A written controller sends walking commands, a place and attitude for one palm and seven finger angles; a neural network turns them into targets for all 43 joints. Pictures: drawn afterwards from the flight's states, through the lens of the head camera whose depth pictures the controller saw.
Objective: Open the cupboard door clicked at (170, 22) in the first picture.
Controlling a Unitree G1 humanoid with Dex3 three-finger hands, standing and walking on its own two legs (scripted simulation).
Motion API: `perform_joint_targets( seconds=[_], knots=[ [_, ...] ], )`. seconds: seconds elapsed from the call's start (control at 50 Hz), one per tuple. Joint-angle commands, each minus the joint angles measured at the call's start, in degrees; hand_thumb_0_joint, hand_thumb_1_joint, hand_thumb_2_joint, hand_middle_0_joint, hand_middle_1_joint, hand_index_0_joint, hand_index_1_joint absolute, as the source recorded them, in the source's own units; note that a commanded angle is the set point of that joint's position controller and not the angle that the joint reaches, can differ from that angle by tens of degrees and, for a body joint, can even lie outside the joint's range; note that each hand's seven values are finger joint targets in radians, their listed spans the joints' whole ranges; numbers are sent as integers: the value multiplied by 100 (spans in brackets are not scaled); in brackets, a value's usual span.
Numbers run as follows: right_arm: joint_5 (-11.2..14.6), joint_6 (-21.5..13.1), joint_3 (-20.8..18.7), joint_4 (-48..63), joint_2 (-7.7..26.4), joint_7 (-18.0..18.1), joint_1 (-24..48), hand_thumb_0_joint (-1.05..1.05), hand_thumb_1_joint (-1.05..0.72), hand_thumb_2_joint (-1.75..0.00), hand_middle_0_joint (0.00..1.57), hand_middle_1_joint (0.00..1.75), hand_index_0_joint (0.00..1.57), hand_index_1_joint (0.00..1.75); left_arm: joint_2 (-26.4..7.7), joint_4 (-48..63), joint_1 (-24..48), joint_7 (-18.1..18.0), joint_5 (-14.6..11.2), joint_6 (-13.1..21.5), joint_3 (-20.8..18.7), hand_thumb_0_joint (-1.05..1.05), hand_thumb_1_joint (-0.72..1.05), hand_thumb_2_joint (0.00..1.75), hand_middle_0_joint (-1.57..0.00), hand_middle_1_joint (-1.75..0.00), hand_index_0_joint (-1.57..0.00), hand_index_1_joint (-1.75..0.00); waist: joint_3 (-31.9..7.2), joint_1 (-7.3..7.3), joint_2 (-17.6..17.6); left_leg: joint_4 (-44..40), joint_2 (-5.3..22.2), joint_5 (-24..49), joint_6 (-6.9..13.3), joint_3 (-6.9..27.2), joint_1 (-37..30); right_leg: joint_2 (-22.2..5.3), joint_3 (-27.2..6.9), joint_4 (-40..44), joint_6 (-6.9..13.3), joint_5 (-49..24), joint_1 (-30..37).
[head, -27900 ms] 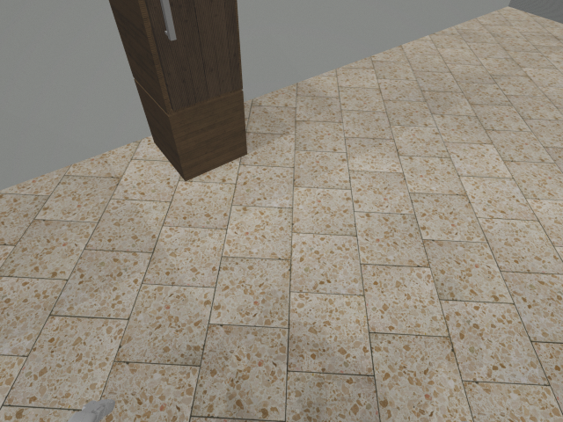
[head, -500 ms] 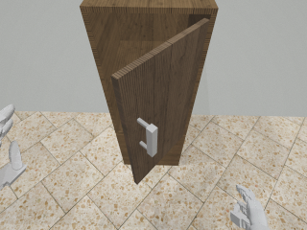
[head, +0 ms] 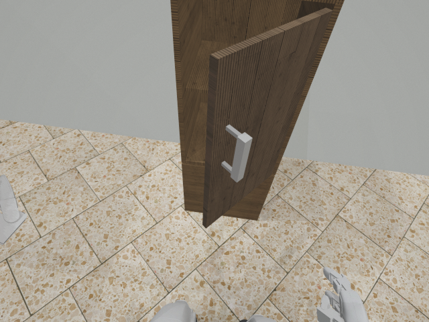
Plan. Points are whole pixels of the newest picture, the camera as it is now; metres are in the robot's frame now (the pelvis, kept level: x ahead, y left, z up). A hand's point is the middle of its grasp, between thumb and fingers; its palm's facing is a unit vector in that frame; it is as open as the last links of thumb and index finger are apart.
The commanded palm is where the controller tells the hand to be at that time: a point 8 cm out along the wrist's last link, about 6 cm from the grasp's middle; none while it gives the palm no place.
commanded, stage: step back with the hand held close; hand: left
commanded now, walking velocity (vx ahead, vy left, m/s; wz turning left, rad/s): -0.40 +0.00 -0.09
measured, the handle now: (234, 153) +0.45 +0.00 +0.04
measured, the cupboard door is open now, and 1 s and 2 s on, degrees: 50 50 50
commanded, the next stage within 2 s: stop stepping back and stand still in 0.28 s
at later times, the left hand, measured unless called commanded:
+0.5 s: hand out of the picture +0.11 +0.23 +0.19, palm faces +0.33 -0.83 -0.46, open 7.5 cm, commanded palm +0.06 +0.28 +0.20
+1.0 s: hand out of the picture +0.03 +0.23 +0.19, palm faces +0.40 -0.80 -0.45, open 7.5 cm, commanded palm -0.02 +0.26 +0.20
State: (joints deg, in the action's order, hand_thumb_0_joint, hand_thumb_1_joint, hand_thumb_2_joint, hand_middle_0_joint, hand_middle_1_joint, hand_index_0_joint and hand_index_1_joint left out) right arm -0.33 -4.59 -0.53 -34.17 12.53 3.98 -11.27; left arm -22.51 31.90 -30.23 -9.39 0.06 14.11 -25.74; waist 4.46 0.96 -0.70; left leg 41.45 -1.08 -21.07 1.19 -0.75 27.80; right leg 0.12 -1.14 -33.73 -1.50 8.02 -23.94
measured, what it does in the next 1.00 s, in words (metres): walks backwards: right foot, then left foot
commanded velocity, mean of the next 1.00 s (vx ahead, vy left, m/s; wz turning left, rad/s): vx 0.00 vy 0.04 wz -0.04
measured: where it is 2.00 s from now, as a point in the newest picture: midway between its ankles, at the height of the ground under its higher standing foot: outside the picture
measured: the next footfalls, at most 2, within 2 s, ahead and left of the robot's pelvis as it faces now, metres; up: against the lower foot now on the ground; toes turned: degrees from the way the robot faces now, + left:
right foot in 0.36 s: -0.21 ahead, -0.12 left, +0.00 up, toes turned -4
left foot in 0.52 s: -0.01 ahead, +0.06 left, +0.00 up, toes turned -5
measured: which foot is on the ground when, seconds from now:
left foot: down 0.00-0.36, up 0.38-0.50, down 0.52-0.80, up 0.82-1.00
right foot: down 0.00-0.04, up 0.06-0.34, down 0.36-0.52, up 0.54-0.78, down 0.80-1.00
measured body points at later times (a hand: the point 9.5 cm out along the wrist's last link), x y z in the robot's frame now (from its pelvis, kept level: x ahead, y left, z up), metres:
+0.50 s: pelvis -0.11 +0.00 +0.01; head -0.09 +0.02 +0.46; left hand +0.09 +0.28 +0.22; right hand +0.04 -0.24 -0.06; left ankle -0.03 +0.07 -0.69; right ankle -0.24 -0.11 -0.71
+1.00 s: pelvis -0.20 -0.02 +0.03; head -0.23 -0.03 +0.48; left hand +0.00 +0.27 +0.22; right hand -0.11 -0.28 -0.08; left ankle -0.16 +0.14 -0.65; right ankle -0.19 -0.07 -0.72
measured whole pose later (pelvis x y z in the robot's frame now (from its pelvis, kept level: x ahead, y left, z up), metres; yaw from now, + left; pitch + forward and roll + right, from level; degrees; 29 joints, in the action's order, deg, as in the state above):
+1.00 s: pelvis -0.20 -0.02 +0.03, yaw -7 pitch +0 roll +3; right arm -0.5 -6.5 -0.8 -40.7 13.2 4.8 -17.6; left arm -21.3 18.2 -28.8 -8.6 -0.7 12.2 -23.5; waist -5.4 0.3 -1.0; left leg 52.7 2.0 -14.6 -0.3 -2.0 27.7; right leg 0.0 5.6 -25.1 5.2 12.9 -13.2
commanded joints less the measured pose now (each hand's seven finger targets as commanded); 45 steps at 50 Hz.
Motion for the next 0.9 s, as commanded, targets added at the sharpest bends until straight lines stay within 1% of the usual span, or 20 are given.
perform_joint_targets(
  seconds=[0.0, 0.04, 0.08, 0.12, 0.18, 0.26, 0.3, 0.32, 0.34, 0.4, 0.46, 0.5, 0.54, 0.56, 0.66, 0.74, 0.76, 0.78, 0.8, 0.88],
  knots=[
    [3, -342, -247, 832, 772, 165, 486, 0, -90, -90, 20, 30, 20, 30, -1217, 1130, 596, -155, -108, 278, -623, 0, 90, 90, -20, -30, -20, -30, -490, -216, 644, -1639, 712, -1258, 204, 1035, -583, -341, -460, 499, 217, 2025, -686],
    [-87, -481, -287, 910, 807, 197, 647, 0, -90, -90, 20, 30, 20, 30, -1202, 1308, 616, -166, 29, 329, -888, 0, 90, 90, -20, -30, -20, -30, -850, -113, 2356, -3801, 2235, -3001, 918, 2750, 1727, 620, 96, -3122, -77, 1535, 1544],
    [-82, -591, -369, 764, 541, 144, 500, 0, -90, -90, 20, 30, 20, 30, -1615, 1551, 701, -194, -27, 388, -1139, 0, 90, 90, -20, -30, -20, -30, -1279, -110, 1063, -3268, 2200, -1134, 857, 2433, 400, 423, -340, -3842, 36, 1968, 601],
    [-14, -680, -484, 746, 697, 19, 680, 0, -90, -90, 20, 30, 20, 30, -1352, 1307, 91, -156, -133, 295, -1040, 0, 90, 90, -20, -30, -20, -30, -1484, -1, 895, -2909, 1979, -988, 729, 1534, -208, 445, -128, -3701, 44, 2010, 497],
    [8, -736, -390, 708, 580, -81, 748, 0, -90, -90, 20, 30, 20, 30, -1084, 1464, -68, -135, -269, 197, -769, 0, 90, 90, -20, -30, -20, -30, -1331, -14, 1793, -3348, 1661, -1108, 398, 1034, -289, 420, 368, -2604, 127, 2205, 871],
    [-48, -756, -281, 448, 592, -75, 535, 0, -90, -90, 20, 30, 20, 30, -1064, 1309, 253, -64, -412, 185, -517, 0, 90, 90, -20, -30, -20, -30, -1526, -56, 1606, -3386, 1501, -521, -127, 590, -1282, 512, 669, 20, 341, 2675, 1102],
    [-60, -665, -264, 384, 486, -96, 530, 0, -90, -90, 20, 30, 20, 30, -1214, 1230, 409, -28, -420, 269, -554, 0, 90, 90, -20, -30, -20, -30, -1425, -51, 709, -1984, 1055, 372, -444, 89, -1805, -258, -236, 2016, 740, 2152, 677],
    [-16, -571, -266, 266, 438, -68, 495, 0, -90, -90, 20, 30, 20, 30, -1533, 1228, 552, -40, -355, 318, -712, 0, 90, 90, -20, -30, -20, -30, -1320, -79, -571, -116, 628, 716, -516, -29, -2005, -1431, -1929, 2571, 1118, 1484, -327],
    [-22, -561, -196, 361, 431, -21, 844, 0, -90, -90, 20, 30, 20, 30, -1806, 1308, 707, -85, -330, 362, -832, 0, 90, 90, -20, -30, -20, -30, -972, 122, -1137, 1257, 212, -181, -493, -13, -1025, -2192, -2320, 2533, 1285, -304, -271],
    [55, -643, -94, 542, 350, 67, 587, 0, -90, -90, 20, 30, 20, 30, -1569, 1001, 618, -22, -209, 233, -740, 0, 90, 90, -20, -30, -20, -30, -1595, 2, -1549, 1163, 68, -49, -317, -95, 347, -1421, -548, 665, 830, -4913, 2243],
    [89, -576, -21, 571, 495, 192, 698, 0, -90, -90, 20, 30, 20, 30, -1284, 911, 298, 36, -298, -93, -649, 0, 90, 90, -20, -30, -20, -30, -1498, -273, -16, -1043, -221, 2112, -66, -529, -1931, -730, 135, -156, 318, -3644, 1194],
    [46, -696, -106, 607, 713, 120, 409, 0, -90, -90, 20, 30, 20, 30, -1176, 1121, 111, 66, -342, -100, -526, 0, 90, 90, -20, -30, -20, -30, -1652, -160, 1933, -1952, 1299, 4441, 432, 1273, -2824, 29, 284, -1535, 52, 1618, 232],
    [45, -817, -154, 577, 803, 15, 300, 0, -90, -90, 20, 30, 20, 30, -1144, 811, 537, 53, -333, -10, -434, 0, 90, 90, -20, -30, -20, -30, -730, -183, 758, -3011, 1743, 1490, 686, 2241, -1302, 234, -165, -2021, 116, 2741, 398],
    [2, -858, -162, 566, 714, 59, 361, 0, -90, -90, 20, 30, 20, 30, -1180, 407, 176, -15, -253, -44, -669, 0, 90, 90, -20, -30, -20, -30, -650, -107, 587, -3022, 1648, 1689, 581, 2028, -1604, 119, 55, -1708, 91, 2312, 57],
    [-68, -739, -115, 803, 630, 10, 496, 0, -90, -90, 20, 30, 20, 30, -1314, 1322, -782, -40, -233, -15, -747, 0, 90, 90, -20, -30, -20, -30, -887, -24, 1699, -3978, 1097, -1542, -145, 982, -95, 307, 642, -859, 198, 1821, 1848],
    [-90, -561, -235, 804, 665, 38, 402, 0, -90, -90, 20, 30, 20, 30, -1326, 1077, -794, -82, -154, -55, -748, 0, 90, 90, -20, -30, -20, -30, -802, -26, 1156, -2927, 649, -1604, -172, 291, 531, 234, 815, 687, 414, 1969, 2700],
    [-72, -492, -258, 754, 618, 49, 392, 0, -90, -90, 20, 30, 20, 30, -1407, 905, -735, -77, -137, -92, -770, 0, 90, 90, -20, -30, -20, -30, -752, -38, 88, -1283, 246, -1074, -154, -89, 255, -438, -50, 1615, 691, 2212, 2028],
    [-52, -407, -283, 721, 639, 50, 370, 0, -90, -90, 20, 30, 20, 30, -1573, 883, -524, -75, -165, -103, -883, 0, 90, 90, -20, -30, -20, -30, -690, -30, -1326, 970, -83, -442, -171, 43, 221, -1921, -2365, 2741, 1256, 3377, 782],
    [-128, -420, -289, 536, 772, 80, 359, 0, -90, -90, 20, 30, 20, 30, -1529, 917, 84, -45, -240, -56, -794, 0, 90, 90, -20, -30, -20, -30, -274, -126, -1151, 2047, 57, -40, -245, 262, 647, -2364, -2660, 2954, 1377, 3109, 212],
    [-12, -503, -211, 371, 620, 84, 178, 0, -90, -90, 20, 30, 20, 30, -1132, -242, 745, 65, -179, 43, -377, 0, 90, 90, -20, -30, -20, -30, -476, -355, -353, 1930, 420, 855, -278, 20, 313, -1548, -1294, 2625, 815, 3339, 1]
  ],
)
